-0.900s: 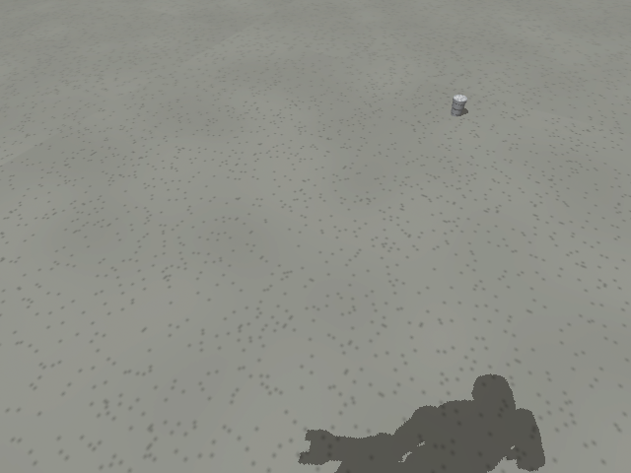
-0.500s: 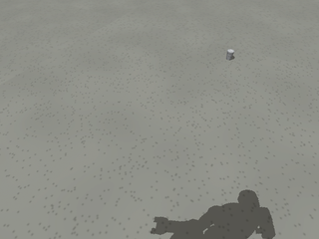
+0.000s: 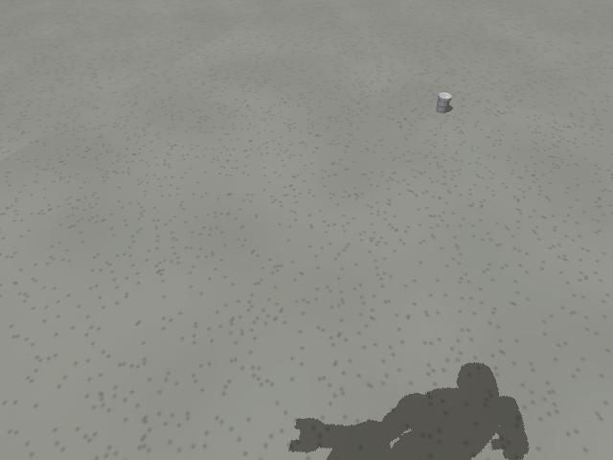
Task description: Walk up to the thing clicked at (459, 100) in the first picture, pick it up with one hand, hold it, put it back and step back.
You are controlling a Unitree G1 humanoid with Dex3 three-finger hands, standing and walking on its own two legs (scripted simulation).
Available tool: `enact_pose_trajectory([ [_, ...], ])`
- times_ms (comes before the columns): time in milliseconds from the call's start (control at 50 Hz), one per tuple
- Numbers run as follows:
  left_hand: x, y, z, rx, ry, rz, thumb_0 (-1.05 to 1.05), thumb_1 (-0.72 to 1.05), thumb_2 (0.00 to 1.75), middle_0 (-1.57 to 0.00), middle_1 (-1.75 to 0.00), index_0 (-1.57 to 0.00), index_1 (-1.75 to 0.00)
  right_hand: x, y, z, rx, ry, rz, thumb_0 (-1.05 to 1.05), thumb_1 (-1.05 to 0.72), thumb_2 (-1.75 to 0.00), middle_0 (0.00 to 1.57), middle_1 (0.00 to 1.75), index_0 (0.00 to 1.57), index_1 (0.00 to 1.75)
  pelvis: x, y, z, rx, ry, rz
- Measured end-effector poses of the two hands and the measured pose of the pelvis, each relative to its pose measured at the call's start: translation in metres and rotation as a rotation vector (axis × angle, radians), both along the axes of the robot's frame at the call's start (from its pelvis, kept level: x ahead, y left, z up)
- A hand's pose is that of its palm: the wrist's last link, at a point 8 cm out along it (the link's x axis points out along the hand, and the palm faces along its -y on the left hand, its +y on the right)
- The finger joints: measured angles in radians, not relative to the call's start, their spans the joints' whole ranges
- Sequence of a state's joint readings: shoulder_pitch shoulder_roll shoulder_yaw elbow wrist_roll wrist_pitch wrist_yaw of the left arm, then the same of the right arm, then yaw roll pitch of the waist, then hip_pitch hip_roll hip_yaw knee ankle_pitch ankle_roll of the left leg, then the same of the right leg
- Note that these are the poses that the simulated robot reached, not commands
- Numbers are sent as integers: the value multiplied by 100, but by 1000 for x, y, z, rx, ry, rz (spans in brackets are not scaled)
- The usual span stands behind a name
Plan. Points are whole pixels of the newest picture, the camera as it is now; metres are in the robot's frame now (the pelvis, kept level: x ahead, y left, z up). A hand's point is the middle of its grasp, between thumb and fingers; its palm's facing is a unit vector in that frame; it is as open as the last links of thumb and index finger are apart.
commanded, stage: stand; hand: left
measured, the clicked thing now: (442, 103) +2.08 -0.70 -0.73
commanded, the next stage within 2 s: walk up in 0.22 s
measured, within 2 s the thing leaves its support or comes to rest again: neither
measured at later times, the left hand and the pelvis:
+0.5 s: hand (173, 428) +0.18 +0.23 -0.13, palm faces -0.16 -0.91 -0.38, open 7.4 cm; pelvis +0.06 -0.06 -0.01, yaw -9 degrees
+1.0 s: hand (289, 319) +0.38 +0.07 -0.16, palm faces -0.27 -0.91 -0.33, open 7.4 cm; pelvis +0.30 -0.19 -0.02, yaw -18 degrees
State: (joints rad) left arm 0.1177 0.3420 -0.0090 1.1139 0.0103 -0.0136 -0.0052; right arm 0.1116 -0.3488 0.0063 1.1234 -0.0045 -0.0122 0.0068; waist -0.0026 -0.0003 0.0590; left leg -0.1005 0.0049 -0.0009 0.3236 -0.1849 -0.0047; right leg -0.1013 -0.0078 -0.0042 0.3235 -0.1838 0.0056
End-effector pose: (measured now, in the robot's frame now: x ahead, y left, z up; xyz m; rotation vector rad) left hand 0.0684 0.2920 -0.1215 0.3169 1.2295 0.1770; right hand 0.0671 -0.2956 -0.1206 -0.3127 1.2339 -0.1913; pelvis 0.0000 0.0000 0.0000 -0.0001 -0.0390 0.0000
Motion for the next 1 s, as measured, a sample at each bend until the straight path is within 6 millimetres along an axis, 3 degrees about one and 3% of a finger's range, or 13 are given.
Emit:
enact_pose_trajectory([
  [220,2,2,2,6,-7,0,0,91,90,-20,-30,-20,-30,5,2,0,4,-10,5,1,-90,-89,20,30,20,30,1,0,0,1,0,0],
  [300,10,6,5,-12,4,-36,1,91,90,-20,-30,-20,-30,5,-11,5,7,-96,-32,1,-90,-89,20,30,21,30,6,-3,-2,13,23,-57],
  [360,32,6,13,1,8,-89,1,91,90,-20,-30,-20,-30,-4,-34,12,-24,-132,-77,1,-90,-89,20,30,21,30,14,-12,-2,14,30,-79],
  [440,76,-1,26,20,-52,-133,1,91,90,-20,-30,-20,-30,-16,-74,15,-70,-98,-123,1,-90,-89,20,30,21,30,34,-33,-4,20,16,-115],
  [560,152,-43,29,75,-104,-198,1,91,90,-20,-30,-20,-30,-3,-145,-4,-96,-101,-203,1,-90,-89,20,30,21,30,82,-84,-24,52,-2,-183],
  [640,192,-88,22,93,-184,-202,1,91,90,-20,-30,-20,-30,28,-184,-28,-89,-76,-212,1,-90,-90,20,30,20,30,113,-120,-40,9,-6,-196],
  [740,200,-135,26,37,-133,-178,0,91,90,-20,-30,-20,-30,96,-188,-14,-5,-136,-177,2,-91,-90,19,30,20,30,151,-144,-17,11,-14,-235],
  [860,224,-161,19,19,-10,-192,0,91,90,-20,-30,-20,-30,166,-198,7,31,-202,-160,1,-90,-89,20,30,20,30,208,-171,-6,-6,-9,-289],
  [920,255,-169,13,10,15,-210,1,90,90,-20,-30,-20,-30,195,-210,11,12,-176,-168,1,-90,-89,20,30,20,30,244,-180,-8,-17,5,-300],
  [1000,313,-175,0,4,26,-237,1,90,90,-20,-30,-20,-30,247,-227,12,-29,-148,-181,1,-90,-89,20,30,20,30,299,-188,-16,-30,23,-314],
])
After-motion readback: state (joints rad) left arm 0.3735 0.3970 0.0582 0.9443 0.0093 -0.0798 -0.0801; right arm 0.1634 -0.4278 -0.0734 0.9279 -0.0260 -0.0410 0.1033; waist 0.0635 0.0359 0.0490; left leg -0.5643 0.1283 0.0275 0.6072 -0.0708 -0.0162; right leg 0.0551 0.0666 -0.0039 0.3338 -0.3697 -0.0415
